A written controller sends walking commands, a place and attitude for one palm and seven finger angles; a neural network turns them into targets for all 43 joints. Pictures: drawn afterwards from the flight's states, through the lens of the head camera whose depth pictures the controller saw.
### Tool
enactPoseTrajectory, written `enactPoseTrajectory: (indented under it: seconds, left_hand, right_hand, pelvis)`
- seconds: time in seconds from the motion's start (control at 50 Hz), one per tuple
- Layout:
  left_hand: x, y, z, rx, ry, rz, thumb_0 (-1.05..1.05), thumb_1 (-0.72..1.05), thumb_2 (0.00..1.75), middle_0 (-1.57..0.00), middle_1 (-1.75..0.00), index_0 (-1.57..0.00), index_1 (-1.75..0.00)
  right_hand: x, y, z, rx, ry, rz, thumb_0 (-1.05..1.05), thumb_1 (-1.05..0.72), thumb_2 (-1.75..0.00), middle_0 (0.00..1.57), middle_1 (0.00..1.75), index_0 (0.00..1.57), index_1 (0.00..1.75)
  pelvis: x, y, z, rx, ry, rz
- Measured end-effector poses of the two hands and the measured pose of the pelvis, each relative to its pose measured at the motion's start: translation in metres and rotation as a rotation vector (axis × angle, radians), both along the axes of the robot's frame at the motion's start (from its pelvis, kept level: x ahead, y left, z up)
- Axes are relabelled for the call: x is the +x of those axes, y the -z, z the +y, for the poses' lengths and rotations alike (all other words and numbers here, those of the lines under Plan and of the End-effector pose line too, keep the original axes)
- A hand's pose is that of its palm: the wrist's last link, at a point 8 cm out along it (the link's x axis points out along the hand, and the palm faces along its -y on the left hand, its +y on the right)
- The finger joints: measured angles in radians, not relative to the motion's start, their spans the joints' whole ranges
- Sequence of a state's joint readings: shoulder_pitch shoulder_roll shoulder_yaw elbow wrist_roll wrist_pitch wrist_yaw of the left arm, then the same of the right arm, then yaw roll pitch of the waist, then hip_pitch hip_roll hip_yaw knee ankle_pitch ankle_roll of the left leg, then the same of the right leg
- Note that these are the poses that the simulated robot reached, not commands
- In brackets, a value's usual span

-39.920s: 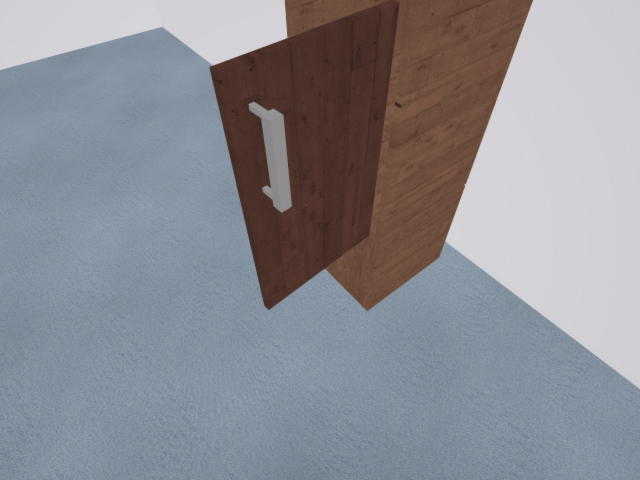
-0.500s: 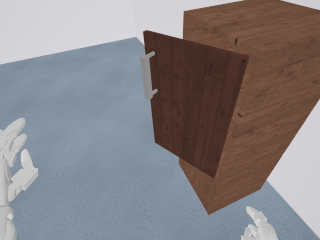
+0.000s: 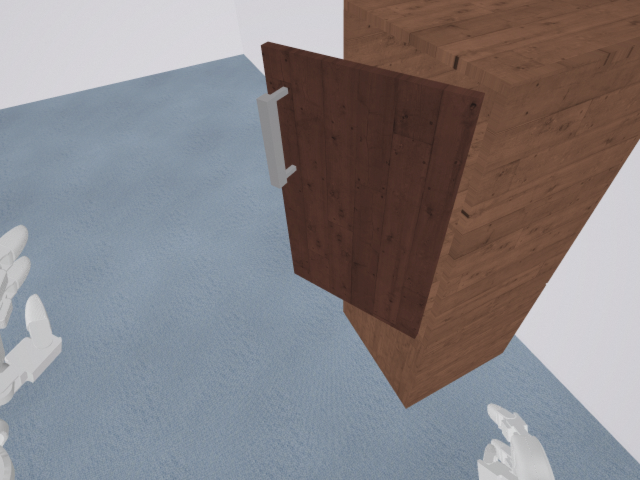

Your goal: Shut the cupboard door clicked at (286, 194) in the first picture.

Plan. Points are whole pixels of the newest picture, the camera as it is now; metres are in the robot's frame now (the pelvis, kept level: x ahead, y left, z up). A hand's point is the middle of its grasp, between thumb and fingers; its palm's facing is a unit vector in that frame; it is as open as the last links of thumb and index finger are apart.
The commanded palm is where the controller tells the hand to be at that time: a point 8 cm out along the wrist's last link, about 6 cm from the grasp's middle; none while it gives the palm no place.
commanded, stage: step back with the hand held close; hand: left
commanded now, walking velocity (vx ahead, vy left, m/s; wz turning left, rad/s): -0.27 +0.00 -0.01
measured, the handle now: (280, 139) +0.64 +0.13 +0.10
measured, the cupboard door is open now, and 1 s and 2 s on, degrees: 28 28 28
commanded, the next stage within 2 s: stop stepping back and stand still in 1.10 s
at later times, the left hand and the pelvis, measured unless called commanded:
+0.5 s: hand out of the picture +0.11 +0.28 +0.16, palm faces +0.48 -0.76 -0.44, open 7.4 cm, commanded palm +0.06 +0.31 +0.17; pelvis -0.08 +0.01 -0.02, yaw +0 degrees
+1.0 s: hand out of the picture +0.02 +0.28 +0.16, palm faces +0.51 -0.76 -0.40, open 7.4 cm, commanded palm -0.04 +0.33 +0.17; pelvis -0.16 +0.02 -0.03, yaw +4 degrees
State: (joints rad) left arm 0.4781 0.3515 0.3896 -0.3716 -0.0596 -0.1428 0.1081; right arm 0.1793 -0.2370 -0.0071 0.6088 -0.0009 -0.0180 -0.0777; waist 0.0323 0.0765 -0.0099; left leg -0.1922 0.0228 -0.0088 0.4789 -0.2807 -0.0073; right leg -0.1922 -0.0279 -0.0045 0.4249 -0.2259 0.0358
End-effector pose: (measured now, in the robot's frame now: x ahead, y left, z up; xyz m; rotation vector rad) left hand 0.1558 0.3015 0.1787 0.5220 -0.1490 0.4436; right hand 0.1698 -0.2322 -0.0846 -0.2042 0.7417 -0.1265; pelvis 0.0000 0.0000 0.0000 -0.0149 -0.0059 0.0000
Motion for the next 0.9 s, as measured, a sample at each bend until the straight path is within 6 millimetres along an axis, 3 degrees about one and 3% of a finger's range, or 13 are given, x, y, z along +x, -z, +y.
enactPoseTrajectory:
  seconds: [0.2, 0.34, 0.5, 0.7, 0.82, 0.9]
  left_hand:
    - [-0.014, 0.001, 0.010, 0.053, 0.077, 0.018, 0.01, 0.89, 0.90, -0.21, -0.30, -0.21, -0.30]
    - [-0.046, 0.001, 0.014, 0.068, 0.071, -0.048, 0.01, 0.89, 0.90, -0.21, -0.30, -0.21, -0.30]
    - [-0.086, 0.005, 0.012, 0.062, 0.030, -0.129, 0.01, 0.89, 0.90, -0.21, -0.30, -0.21, -0.30]
    - [-0.108, 0.002, 0.015, 0.065, 0.058, -0.188, 0.01, 0.88, 0.90, -0.21, -0.30, -0.21, -0.30]
    - [-0.131, -0.003, 0.019, 0.159, 0.051, -0.209, 0.01, 0.88, 0.90, -0.21, -0.30, -0.21, -0.30]
    - [-0.154, 0.002, 0.015, 0.126, 0.034, -0.203, 0.01, 0.89, 0.90, -0.21, -0.30, -0.21, -0.30]
  right_hand:
    - [-0.032, -0.010, -0.003, -0.048, 0.078, 0.018, 0.01, -0.91, -0.90, 0.20, 0.30, 0.20, 0.30]
    - [-0.061, -0.012, 0.005, -0.051, 0.058, -0.008, 0.01, -0.91, -0.90, 0.20, 0.30, 0.20, 0.30]
    - [-0.096, 0.000, 0.006, -0.055, 0.017, -0.001, 0.01, -0.91, -0.90, 0.20, 0.30, 0.21, 0.30]
    - [-0.140, 0.003, 0.005, -0.077, 0.038, 0.019, 0.01, -0.91, -0.90, 0.20, 0.30, 0.21, 0.30]
    - [-0.153, 0.008, 0.005, -0.069, 0.018, -0.006, 0.01, -0.90, -0.90, 0.20, 0.30, 0.21, 0.30]
    - [-0.157, 0.011, 0.005, -0.064, -0.015, 0.003, 0.01, -0.90, -0.90, 0.20, 0.30, 0.21, 0.30]
  pelvis:
    - [-0.026, 0.003, 0.013, 0.014, 0.022, 0.011]
    - [-0.054, 0.008, 0.013, 0.010, 0.014, 0.005]
    - [-0.081, 0.016, 0.009, -0.005, -0.001, -0.002]
    - [-0.110, 0.018, 0.015, -0.018, -0.008, -0.006]
    - [-0.125, 0.025, 0.008, -0.024, -0.051, -0.008]
    - [-0.142, 0.027, 0.006, -0.016, -0.054, -0.011]
